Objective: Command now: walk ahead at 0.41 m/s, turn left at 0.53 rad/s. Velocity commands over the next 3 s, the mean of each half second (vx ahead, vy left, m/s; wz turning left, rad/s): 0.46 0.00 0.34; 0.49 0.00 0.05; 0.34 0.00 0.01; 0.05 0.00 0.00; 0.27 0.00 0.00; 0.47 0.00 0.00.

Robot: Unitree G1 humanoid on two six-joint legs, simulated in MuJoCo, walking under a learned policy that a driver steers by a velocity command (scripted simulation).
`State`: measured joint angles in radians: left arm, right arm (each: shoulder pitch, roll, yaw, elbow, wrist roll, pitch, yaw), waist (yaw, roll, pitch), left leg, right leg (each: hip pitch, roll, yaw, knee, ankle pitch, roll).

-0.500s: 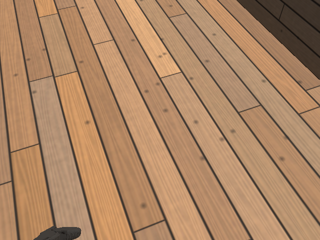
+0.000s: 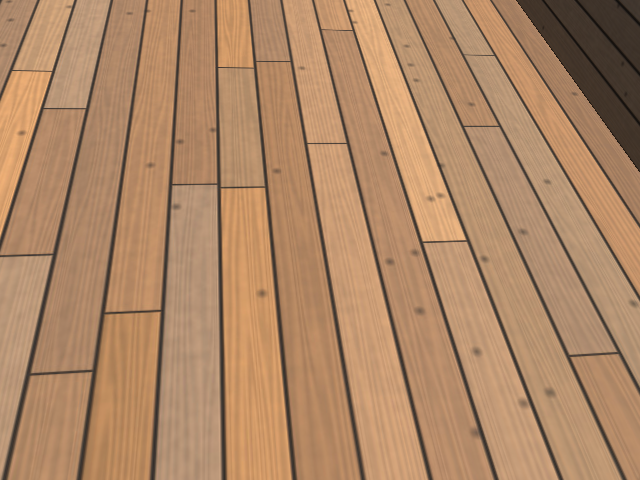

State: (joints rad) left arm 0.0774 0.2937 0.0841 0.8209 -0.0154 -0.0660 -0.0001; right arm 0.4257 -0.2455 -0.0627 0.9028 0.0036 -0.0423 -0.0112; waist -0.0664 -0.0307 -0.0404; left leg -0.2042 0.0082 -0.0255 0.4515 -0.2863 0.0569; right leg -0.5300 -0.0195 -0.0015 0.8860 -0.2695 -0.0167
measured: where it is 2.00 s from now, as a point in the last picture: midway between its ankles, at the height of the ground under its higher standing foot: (241, 347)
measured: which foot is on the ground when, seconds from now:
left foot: down 0.00-0.36, up 0.38-0.80, down 0.82-1.00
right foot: up 0.00-0.32, down 0.34-0.84, up 0.86-1.00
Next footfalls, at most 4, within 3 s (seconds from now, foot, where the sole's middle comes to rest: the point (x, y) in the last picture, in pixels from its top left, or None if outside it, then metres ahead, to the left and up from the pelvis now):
0.34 right None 0.34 -0.13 -0.78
0.82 left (202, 449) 0.61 0.17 -0.78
1.32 right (287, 322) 0.93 -0.02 -0.78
1.66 left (188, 344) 0.87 0.22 -0.78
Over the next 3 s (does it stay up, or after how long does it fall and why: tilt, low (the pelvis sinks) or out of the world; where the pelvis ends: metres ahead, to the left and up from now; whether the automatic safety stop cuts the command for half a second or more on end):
stays up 1.25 0.13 0.00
